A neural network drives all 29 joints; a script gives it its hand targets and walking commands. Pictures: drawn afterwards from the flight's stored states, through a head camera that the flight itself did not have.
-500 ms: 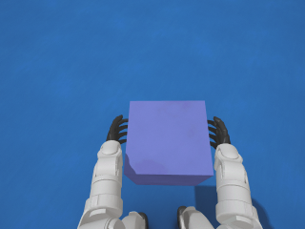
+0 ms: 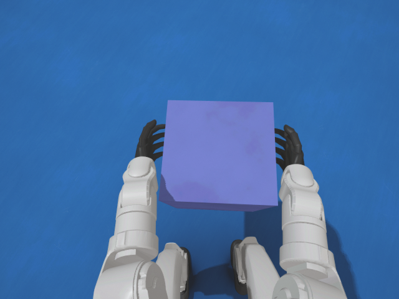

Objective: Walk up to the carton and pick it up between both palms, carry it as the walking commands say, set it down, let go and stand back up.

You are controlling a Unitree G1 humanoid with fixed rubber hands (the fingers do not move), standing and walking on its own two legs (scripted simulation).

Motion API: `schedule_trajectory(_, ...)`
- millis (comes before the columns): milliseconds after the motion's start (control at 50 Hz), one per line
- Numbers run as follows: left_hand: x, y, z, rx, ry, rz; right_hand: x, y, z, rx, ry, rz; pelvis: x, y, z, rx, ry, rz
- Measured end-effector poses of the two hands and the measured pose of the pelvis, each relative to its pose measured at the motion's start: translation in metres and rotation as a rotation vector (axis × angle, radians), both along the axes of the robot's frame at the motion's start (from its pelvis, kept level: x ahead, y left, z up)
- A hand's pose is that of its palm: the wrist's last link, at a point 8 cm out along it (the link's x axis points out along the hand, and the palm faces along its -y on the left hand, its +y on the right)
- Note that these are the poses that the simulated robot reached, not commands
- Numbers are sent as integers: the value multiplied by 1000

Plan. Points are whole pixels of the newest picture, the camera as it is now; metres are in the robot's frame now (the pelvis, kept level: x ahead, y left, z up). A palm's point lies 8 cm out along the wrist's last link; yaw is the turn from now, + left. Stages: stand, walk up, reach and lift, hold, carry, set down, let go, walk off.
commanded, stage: set down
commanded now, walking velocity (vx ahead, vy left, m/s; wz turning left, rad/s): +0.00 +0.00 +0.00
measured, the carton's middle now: (216, 164) +0.40 -0.03 -0.14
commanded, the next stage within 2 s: none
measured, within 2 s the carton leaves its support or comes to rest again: neither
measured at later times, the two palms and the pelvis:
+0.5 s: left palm (155, 155) +0.43 +0.12 -0.14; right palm (278, 163) +0.40 -0.17 -0.14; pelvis -0.02 +0.00 -0.08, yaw +0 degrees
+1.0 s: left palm (163, 156) +0.46 +0.12 -0.24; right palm (269, 164) +0.42 -0.18 -0.23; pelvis -0.03 +0.00 -0.15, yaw +0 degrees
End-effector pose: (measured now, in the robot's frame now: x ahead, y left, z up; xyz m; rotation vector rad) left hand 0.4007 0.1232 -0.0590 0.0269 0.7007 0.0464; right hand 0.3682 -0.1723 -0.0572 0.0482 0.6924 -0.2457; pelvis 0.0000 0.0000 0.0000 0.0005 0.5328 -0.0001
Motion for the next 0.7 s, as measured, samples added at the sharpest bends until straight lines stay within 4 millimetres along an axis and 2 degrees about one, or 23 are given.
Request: schedule_trajectory(700,44,-5,-122,-2,-2,-21,38,-4,-122,1,2,-20,-20,6,-110,-8,242,9)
